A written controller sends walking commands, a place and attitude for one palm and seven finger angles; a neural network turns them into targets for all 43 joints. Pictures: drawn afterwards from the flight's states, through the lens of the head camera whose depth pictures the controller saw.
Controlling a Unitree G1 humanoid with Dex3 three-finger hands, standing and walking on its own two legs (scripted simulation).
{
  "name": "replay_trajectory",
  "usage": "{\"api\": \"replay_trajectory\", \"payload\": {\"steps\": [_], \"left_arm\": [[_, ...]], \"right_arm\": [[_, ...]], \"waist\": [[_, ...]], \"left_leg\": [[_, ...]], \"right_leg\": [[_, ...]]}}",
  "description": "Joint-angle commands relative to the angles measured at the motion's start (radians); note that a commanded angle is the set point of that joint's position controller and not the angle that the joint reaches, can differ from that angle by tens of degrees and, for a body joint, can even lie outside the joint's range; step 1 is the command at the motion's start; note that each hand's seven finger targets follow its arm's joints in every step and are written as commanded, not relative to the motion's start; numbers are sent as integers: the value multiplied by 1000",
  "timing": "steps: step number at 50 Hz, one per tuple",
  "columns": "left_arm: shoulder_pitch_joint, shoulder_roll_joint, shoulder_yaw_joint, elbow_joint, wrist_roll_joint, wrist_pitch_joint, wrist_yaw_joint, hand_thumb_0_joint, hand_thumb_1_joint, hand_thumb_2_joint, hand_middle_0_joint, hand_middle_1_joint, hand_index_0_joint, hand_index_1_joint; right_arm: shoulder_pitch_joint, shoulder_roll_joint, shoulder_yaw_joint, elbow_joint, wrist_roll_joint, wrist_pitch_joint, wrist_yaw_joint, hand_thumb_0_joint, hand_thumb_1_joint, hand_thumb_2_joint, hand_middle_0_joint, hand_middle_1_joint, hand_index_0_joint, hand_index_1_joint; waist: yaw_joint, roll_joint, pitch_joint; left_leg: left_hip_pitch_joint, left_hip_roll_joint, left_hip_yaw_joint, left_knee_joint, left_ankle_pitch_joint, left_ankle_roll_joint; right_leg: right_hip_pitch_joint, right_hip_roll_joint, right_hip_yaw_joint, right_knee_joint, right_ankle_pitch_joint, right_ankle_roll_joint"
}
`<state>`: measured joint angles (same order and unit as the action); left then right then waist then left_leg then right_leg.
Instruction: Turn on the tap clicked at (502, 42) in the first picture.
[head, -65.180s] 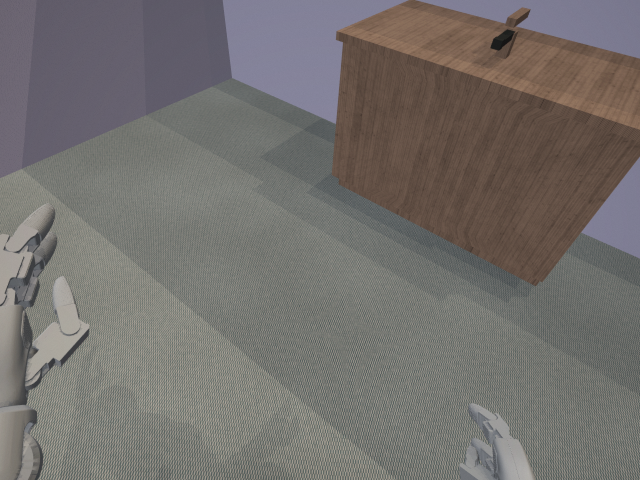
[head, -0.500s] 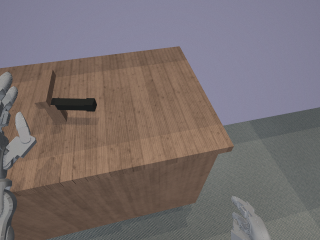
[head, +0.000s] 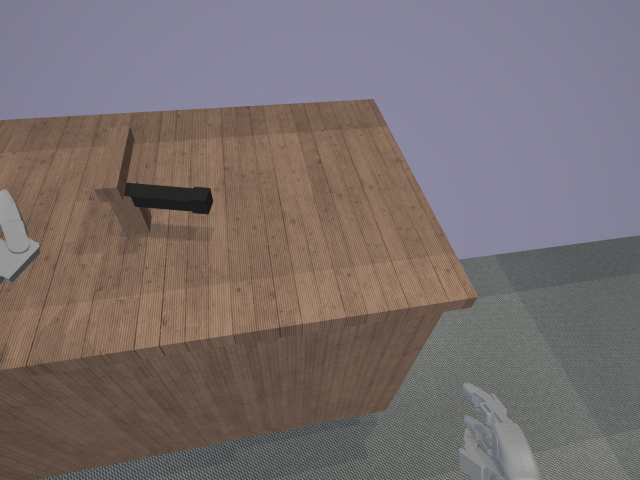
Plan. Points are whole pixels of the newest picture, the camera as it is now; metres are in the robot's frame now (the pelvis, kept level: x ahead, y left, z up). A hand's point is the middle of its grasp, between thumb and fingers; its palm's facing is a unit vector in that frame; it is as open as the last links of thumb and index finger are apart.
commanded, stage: come to a stop and stand still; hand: left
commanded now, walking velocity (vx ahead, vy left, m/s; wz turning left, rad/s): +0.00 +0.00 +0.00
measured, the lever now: (201, 200) +0.45 +0.24 +0.06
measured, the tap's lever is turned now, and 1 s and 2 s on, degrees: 75 75 75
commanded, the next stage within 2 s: look again from close up in 0.52 s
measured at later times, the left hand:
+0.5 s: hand (100, 277) +0.23 +0.24 +0.18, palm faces +0.35 -0.85 -0.39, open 7.5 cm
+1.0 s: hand (85, 287) +0.23 +0.26 +0.16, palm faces +0.38 -0.86 -0.34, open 7.5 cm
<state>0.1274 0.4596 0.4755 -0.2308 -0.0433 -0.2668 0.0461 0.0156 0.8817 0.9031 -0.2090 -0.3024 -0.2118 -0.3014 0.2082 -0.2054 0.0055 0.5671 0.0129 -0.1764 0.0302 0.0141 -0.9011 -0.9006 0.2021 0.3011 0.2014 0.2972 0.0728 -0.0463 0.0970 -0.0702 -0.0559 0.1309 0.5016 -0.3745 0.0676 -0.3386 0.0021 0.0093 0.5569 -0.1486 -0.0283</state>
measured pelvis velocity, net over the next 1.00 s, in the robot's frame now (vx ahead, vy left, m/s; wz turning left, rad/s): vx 0.00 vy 0.01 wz -0.01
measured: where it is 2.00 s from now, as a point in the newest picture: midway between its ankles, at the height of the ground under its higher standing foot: outside the picture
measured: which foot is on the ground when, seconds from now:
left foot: down 0.00-1.00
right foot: down 0.00-1.00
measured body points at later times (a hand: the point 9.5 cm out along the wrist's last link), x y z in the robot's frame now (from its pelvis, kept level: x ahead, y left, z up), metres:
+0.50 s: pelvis +0.01 +0.00 +0.00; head +0.04 +0.02 +0.45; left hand +0.21 +0.28 +0.20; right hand +0.17 -0.24 -0.07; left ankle -0.06 +0.06 -0.73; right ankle +0.08 -0.10 -0.73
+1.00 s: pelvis +0.00 +0.01 +0.01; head +0.03 +0.04 +0.45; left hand +0.21 +0.31 +0.18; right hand +0.18 -0.21 -0.07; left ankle -0.06 +0.06 -0.73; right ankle +0.08 -0.10 -0.73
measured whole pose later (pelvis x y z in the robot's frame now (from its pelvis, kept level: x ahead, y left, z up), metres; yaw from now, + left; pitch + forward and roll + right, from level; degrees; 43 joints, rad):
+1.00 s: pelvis +0.00 +0.01 +0.01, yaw -1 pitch -3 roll -1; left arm 0.36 0.35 0.36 -0.43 -0.04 -0.22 0.09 0.02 0.89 0.90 -0.21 -0.30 -0.21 -0.30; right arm 0.22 -0.19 0.02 0.56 0.00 -0.13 0.01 0.01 -0.90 -0.90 0.21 0.30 0.20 0.30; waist 0.03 -0.04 0.11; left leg -0.06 -0.03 0.13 0.48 -0.37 0.08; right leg -0.28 0.01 -0.04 0.45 -0.11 -0.01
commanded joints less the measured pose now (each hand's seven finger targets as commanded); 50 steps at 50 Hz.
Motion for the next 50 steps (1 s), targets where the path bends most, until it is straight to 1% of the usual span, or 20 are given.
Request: {"api": "replay_trajectory", "payload": {"steps": [1, 3, 4, 5, 6, 7, 9, 11, 13, 16, 17, 20, 21, 25, 26, 30, 31, 42, 45, 50], "left_arm": [[61, -7, -110, -349, -26, -51, 1, 0, 900, 900, -200, -300, -200, -300], [65, 39, -76, -355, -14, -44, 19, 0, 900, 900, -200, -300, -200, -300], [64, 79, -30, -335, -9, -39, 30, 0, 900, 900, -200, -300, -200, -300], [45, 97, -8, -333, -9, -37, 35, 0, 900, 900, -200, -300, -200, -300], [11, 174, 71, -364, -12, -39, 45, 0, 900, 900, -200, -300, -200, -300], [30, 136, 58, -335, -20, -46, 44, 0, 900, 900, -200, -300, -200, -300], [56, 151, 89, -349, -21, -55, 47, 0, 900, 900, -200, -300, -200, -300], [41, 181, 114, -434, -15, -71, 48, 0, 900, 900, -200, -300, -200, -300], [90, 127, 67, -454, -14, -82, 46, 0, 900, 900, -200, -300, -200, -300], [162, 90, 30, -478, -12, -79, 45, 0, 900, 900, -200, -300, -200, -300], [183, 70, 9, -455, -11, -75, 45, 0, 900, 900, -200, -300, -200, -300], [219, 60, -3, -417, -5, -64, 49, 0, 900, 900, -200, -300, -200, -300], [220, 66, 9, -407, -5, -59, 51, 0, 900, 900, -200, -300, -200, -300], [208, 76, 17, -365, -2, -50, 54, 0, 900, 900, -200, -300, -200, -300], [179, 96, 32, -408, -1, -51, 55, 0, 900, 900, -200, -300, -200, -300], [163, 80, 2, -463, 0, -53, 55, 0, 900, 900, -200, -300, -200, -300], [137, 100, 13, -507, 2, -54, 57, 0, 900, 900, -200, -300, -200, -300], [158, 46, -22, -369, 3, -26, 55, 0, 900, 900, -200, -300, -200, -300], [140, 52, -28, -388, 7, -24, 52, 0, 900, 900, -200, -300, -200, -300], [146, 74, -16, -479, 10, -33, 57, 0, 900, 900, -200, -300, -200, -300]], "right_arm": [[-63, -115, -50, -172, 29, -41, 23, 0, -900, -900, 200, 300, 200, 300], [-53, -126, -51, -174, 24, -36, 21, 0, -900, -900, 200, 300, 200, 300], [-52, -131, -51, -176, 18, -34, 16, 0, -900, -900, 200, 300, 200, 300], [-54, -134, -50, -177, 16, -34, 10, 0, -900, -900, 200, 300, 200, 300], [-74, -145, -50, -169, 16, -29, 4, 0, -900, -900, 200, 300, 200, 300], [-78, -130, -47, -171, 11, -28, -5, 0, -900, -900, 200, 300, 200, 300], [-76, -120, -43, -172, 6, -28, -17, 0, -900, -900, 200, 300, 200, 300], [-88, -112, -36, -170, 4, -31, -19, 0, -900, -900, 200, 300, 200, 300], [-69, -107, -38, -172, 4, -41, -18, 0, -900, -900, 200, 300, 200, 300], [-60, -105, -44, -166, 7, -57, -15, 0, -900, -900, 200, 300, 200, 300], [-42, -114, -48, -161, 3, -56, -17, 0, -900, -900, 200, 300, 200, 300], [-25, -134, -64, -147, 5, -51, -18, 0, -900, -900, 200, 300, 200, 300], [-37, -134, -61, -141, 8, -46, -22, 0, -900, -900, 200, 300, 200, 300], [-39, -137, -64, -147, 7, -24, -33, 0, -900, -900, 200, 300, 200, 300], [-56, -134, -59, -145, 9, -21, -36, 0, -900, -900, 200, 300, 200, 300], [-57, -131, -58, -161, 5, -23, -37, 0, -900, -900, 200, 300, 200, 300], [-75, -128, -53, -159, 5, -25, -38, 0, -900, -900, 200, 300, 200, 300], [-54, -126, -46, -152, 0, -11, -38, 0, -900, -900, 200, 300, 200, 300], [-53, -131, -51, -157, 2, -10, -36, 0, -900, -900, 200, 300, 200, 300], [-63, -127, -52, -167, 0, -16, -33, 0, -900, -900, 200, 300, 200, 300]], "waist": [[-35, 224, -88], [-24, 35, -62], [-19, -73, -74], [-22, -135, -78], [-25, -118, -89], [-28, -111, -82], [-28, 12, -78], [-28, 157, -131], [-30, 192, -183], [-36, 143, -236], [-41, 98, -226], [-46, 47, -194], [-48, 59, -179], [-49, 43, -145], [-49, 80, -149], [-45, 90, -162], [-45, 142, -165], [-49, 50, -120], [-46, 45, -123], [-43, 92, -164]], "left_leg": [[-145, 229, -110, -210, 405, -42], [-277, 228, -118, -197, 334, -43], [-323, 211, -115, -162, 294, -50], [-327, 176, -103, -140, 226, -60], [-292, 139, -90, -143, 144, -67], [-279, 124, -105, -147, 90, -60], [-251, 116, -106, -163, 46, -46], [-218, 124, -98, -171, 85, -45], [-216, 129, -94, -158, 154, -52], [-136, 122, -78, -110, 286, -73], [-142, 123, -87, -107, 296, -80], [-129, 129, -90, -102, 311, -84], [-109, 130, -90, -114, 336, -95], [-165, 142, -94, -126, 270, -78], [-136, 134, -94, -130, 292, -86], [-152, 140, -101, -137, 272, -73], [-128, 137, -98, -142, 301, -82], [-199, 148, -108, -173, 197, -65], [-199, 149, -110, -174, 193, -62], [-185, 148, -114, -164, 267, -74]], "right_leg": [[139, -20, -3, 158, 6, 4], [248, -26, -5, 109, 62, 9], [315, -35, 18, 66, 147, 6], [327, -50, 52, 21, 182, -1], [288, -51, 87, -12, 147, -4], [258, -62, 95, -53, 71, -9], [235, -62, 120, -97, -3, -9], [271, -52, 100, -71, 52, -9], [335, -54, 73, -45, 127, -10], [333, -65, 67, -63, 245, -12], [329, -67, 62, -70, 247, -13], [288, -70, 79, -83, 274, -17], [258, -64, 73, -79, 277, -17], [268, -66, 71, -89, 232, -10], [249, -61, 76, -87, 240, -15], [281, -59, 67, -85, 221, -10], [268, -55, 66, -80, 233, -11], [285, -44, 63, -114, 157, 1], [295, -48, 70, -116, 166, 2], [341, -53, 55, -93, 243, -4]]}}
